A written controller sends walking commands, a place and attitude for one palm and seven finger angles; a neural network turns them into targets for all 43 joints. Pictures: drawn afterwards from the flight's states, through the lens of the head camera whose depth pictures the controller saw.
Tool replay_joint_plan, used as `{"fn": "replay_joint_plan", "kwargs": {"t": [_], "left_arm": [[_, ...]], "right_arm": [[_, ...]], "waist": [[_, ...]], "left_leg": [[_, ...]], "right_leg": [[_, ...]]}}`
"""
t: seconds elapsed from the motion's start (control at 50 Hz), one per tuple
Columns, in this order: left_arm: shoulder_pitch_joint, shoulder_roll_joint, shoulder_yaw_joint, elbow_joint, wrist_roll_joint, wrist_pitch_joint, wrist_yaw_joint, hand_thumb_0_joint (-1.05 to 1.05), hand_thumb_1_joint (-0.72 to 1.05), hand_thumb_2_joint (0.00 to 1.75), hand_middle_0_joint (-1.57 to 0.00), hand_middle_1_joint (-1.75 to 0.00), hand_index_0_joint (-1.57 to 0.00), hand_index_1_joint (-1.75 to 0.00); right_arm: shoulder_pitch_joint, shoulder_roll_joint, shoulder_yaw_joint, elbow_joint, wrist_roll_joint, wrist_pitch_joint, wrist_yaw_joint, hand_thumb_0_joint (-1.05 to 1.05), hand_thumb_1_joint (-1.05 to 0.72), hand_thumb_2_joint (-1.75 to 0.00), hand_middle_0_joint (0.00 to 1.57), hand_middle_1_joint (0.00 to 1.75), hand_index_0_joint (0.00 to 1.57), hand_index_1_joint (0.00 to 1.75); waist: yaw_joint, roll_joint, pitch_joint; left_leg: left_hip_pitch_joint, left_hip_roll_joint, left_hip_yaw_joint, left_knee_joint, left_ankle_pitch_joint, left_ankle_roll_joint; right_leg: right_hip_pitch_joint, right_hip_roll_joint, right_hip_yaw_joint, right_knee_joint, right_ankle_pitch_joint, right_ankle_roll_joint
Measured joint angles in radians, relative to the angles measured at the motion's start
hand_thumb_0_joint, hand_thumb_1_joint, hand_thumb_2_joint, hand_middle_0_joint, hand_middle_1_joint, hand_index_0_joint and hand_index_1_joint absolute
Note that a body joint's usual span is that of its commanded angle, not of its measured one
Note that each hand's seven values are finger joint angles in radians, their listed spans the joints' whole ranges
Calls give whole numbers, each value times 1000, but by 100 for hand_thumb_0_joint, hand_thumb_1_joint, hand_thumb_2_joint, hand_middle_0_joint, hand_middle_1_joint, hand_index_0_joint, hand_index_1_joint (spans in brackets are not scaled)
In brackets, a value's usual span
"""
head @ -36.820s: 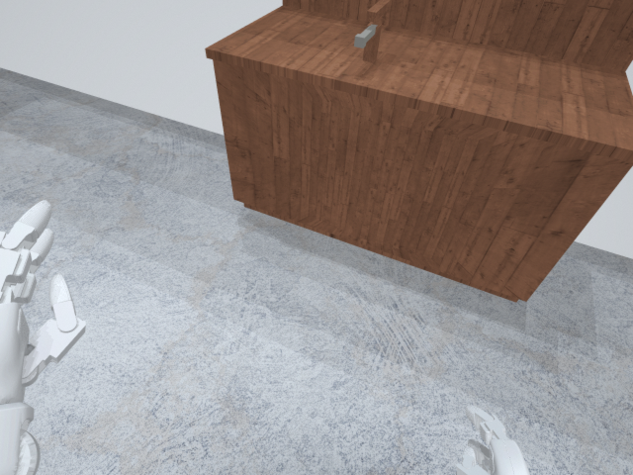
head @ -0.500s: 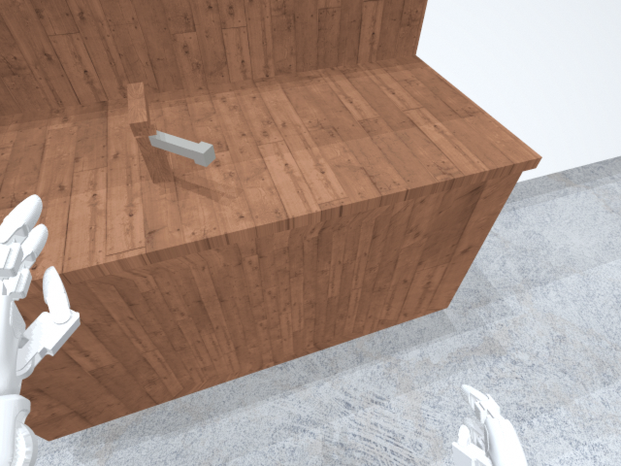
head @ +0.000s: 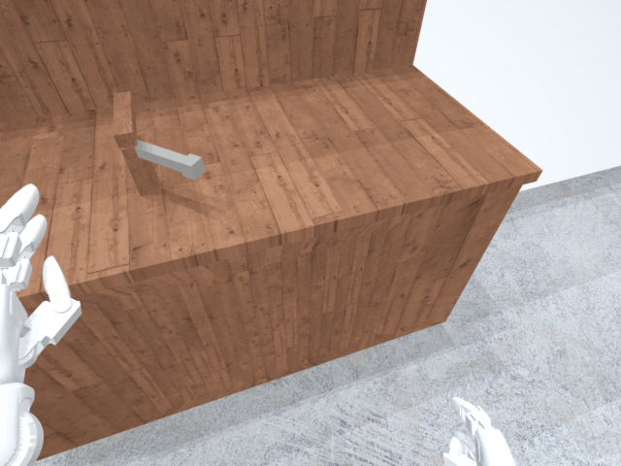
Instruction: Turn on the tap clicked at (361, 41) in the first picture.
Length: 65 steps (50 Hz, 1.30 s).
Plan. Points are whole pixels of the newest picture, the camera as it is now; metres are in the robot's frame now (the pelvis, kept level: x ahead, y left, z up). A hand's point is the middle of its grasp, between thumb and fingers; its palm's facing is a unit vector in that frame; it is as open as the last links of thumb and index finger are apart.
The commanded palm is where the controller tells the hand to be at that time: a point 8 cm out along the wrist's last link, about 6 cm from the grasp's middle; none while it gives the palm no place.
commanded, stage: take the last steps up to it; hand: left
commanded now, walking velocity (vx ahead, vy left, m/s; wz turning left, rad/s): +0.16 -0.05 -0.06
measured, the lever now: (192, 166) +0.54 +0.23 +0.09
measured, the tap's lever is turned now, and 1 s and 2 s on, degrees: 45 45 45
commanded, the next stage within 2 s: come to a stop and stand still in 0.08 s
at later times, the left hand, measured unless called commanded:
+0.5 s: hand (130, 248) +0.28 +0.20 +0.19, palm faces +0.35 -0.84 -0.42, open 7.4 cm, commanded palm +0.24 +0.25 +0.19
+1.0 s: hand (80, 212) +0.33 +0.27 +0.19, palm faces +0.39 -0.85 -0.37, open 7.4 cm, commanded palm +0.25 +0.29 +0.19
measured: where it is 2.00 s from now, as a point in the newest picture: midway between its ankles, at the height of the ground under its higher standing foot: outside the picture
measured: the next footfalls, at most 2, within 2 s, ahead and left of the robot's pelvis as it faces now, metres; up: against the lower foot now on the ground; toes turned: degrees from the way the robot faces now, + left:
left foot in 0.48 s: +0.16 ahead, +0.11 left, +0.00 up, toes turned -1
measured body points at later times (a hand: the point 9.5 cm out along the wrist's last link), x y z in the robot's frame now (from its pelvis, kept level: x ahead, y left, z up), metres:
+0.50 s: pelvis +0.07 -0.02 +0.01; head +0.08 -0.04 +0.46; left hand +0.26 +0.25 +0.21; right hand +0.24 -0.27 -0.07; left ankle +0.12 +0.11 -0.72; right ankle +0.06 -0.09 -0.72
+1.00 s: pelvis +0.06 +0.03 +0.02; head +0.09 +0.03 +0.46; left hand +0.30 +0.32 +0.21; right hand +0.23 -0.21 -0.06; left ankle +0.12 +0.11 -0.72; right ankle +0.06 -0.09 -0.72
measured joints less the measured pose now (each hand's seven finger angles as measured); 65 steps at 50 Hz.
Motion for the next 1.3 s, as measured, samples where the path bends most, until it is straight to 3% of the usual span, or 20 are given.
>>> {"fn": "replay_joint_plan", "kwargs": {"t": [0.08,0.14,0.2,0.24,0.28,0.32,0.4,0.48,0.5,0.62,0.82,0.86,0.9,0.96,1.04,1.1,1.2,1.3], "left_arm": [[39,18,23,-38,-7,-8,-1,1,89,90,-21,-30,-21,-30],[56,35,50,-22,1,-9,5,1,89,90,-21,-30,-21,-30],[38,44,52,5,7,0,5,1,89,90,-21,-30,-21,-30],[13,44,36,14,10,7,-1,2,89,90,-21,-30,-21,-30],[0,30,19,9,1,2,-16,2,89,90,-21,-30,-21,-30],[26,14,14,-7,-2,-14,-26,2,89,90,-21,-30,-21,-30],[98,18,27,-38,2,-46,-22,2,88,90,-21,-30,-21,-30],[101,33,27,-48,-5,-45,-16,1,88,90,-21,-30,-21,-30],[95,35,24,-47,-6,-42,-15,1,88,90,-21,-30,-21,-30],[35,23,6,12,1,-9,-19,1,89,90,-21,-30,-21,-30],[48,27,-16,-16,-2,12,-21,2,89,90,-21,-30,-21,-30],[-85,114,23,45,50,-16,-70,2,88,90,-22,-30,-22,-30],[-209,157,83,162,43,-73,-82,1,88,90,-22,-30,-22,-30],[-221,103,119,188,16,-70,-59,1,89,90,-21,-30,-21,-30],[-64,17,33,81,18,-74,-63,1,89,90,-20,-30,-20,-30],[18,14,-14,45,30,-82,-81,1,89,90,-21,-30,-21,-30],[-16,64,38,57,41,-97,-71,2,88,90,-22,-30,-22,-30],[-77,41,74,60,44,-114,-45,2,88,90,-21,-30,-21,-30]], "right_arm": [[4,-10,-4,-2,1,17,-2,1,-90,-90,21,30,21,30],[11,3,-9,-8,-3,1,-7,1,-90,-90,20,30,21,30],[27,9,-3,-14,-3,-17,1,1,-90,-90,20,30,20,30],[34,0,-1,-18,-3,-19,5,1,-90,-90,20,30,20,30],[23,-6,-9,-5,0,-11,17,1,-90,-90,20,30,20,30],[8,-14,-13,0,2,-1,23,1,-90,-90,21,30,21,30],[-11,-24,-18,-31,-4,9,6,1,-90,-90,21,30,21,30],[-23,-51,-35,-63,-1,5,-8,1,-90,-90,20,30,20,30],[-27,-58,-41,-65,2,3,-12,1,-90,-90,20,30,20,30],[-62,-50,-43,-60,7,9,-22,1,-90,-90,20,30,20,30],[-62,-5,-3,-78,-8,-7,-21,1,-90,-90,20,30,20,30],[-24,0,-16,-77,-16,-36,-22,1,-90,-90,20,30,20,30],[-17,-1,-11,-58,-7,-45,0,1,-90,-90,20,30,20,30],[-9,-19,-12,-65,4,-55,42,1,-90,-90,21,30,21,30],[16,-33,-17,-78,5,-66,51,1,-90,-90,21,30,21,30],[40,-23,-15,-78,0,-66,32,1,-90,-90,21,30,21,30],[66,-6,-5,-69,-6,-77,13,1,-90,-90,20,30,20,30],[59,3,10,-49,-10,-97,28,1,-90,-90,20,30,20,30]], "waist": [[-9,-25,-5],[-5,-25,0],[-6,-5,15],[-18,30,34],[-19,33,48],[-12,25,56],[-6,-3,73],[9,10,83],[16,20,80],[40,11,57],[41,2,42],[79,-3,45],[103,-15,50],[82,-11,63],[35,-10,53],[18,-32,45],[30,-66,51],[49,-68,41]], "left_leg": [[45,-14,32,-59,-47,-26],[77,-11,56,-80,-40,-25],[113,8,56,-103,-44,-38],[86,36,35,-15,-64,-26],[-2,17,7,186,-78,-10],[-69,-11,5,288,-92,-10],[-94,-29,47,112,-6,-9],[-53,-22,52,-142,235,2],[-37,-15,48,-164,243,1],[-17,-15,63,-207,203,-9],[-25,-16,75,-251,228,8],[-61,-12,59,-222,237,17],[-66,-11,65,-225,231,16],[-56,-22,93,-228,228,29],[-51,-40,116,-220,218,54],[-48,-51,120,-219,214,67],[-41,-69,116,-220,215,83],[-33,-77,117,-226,213,92]], "right_leg": [[-26,-22,11,68,-40,9],[-76,-26,-18,168,-108,16],[-76,-20,-67,68,-72,12],[-39,-2,-107,14,62,-27],[-22,0,-120,9,38,-53],[-3,0,-106,-23,31,-60],[46,-10,-72,-100,64,-53],[79,-1,-67,-106,53,-42],[83,8,-66,-98,45,-40],[97,7,-49,-146,65,-25],[102,9,-36,-229,117,-11],[89,14,-49,-236,126,-7],[71,15,-39,-227,131,-7],[64,1,-14,-208,130,11],[62,-19,8,-194,123,35],[65,-31,12,-193,120,45],[72,-47,6,-184,112,46],[89,-54,6,-205,119,51]]}}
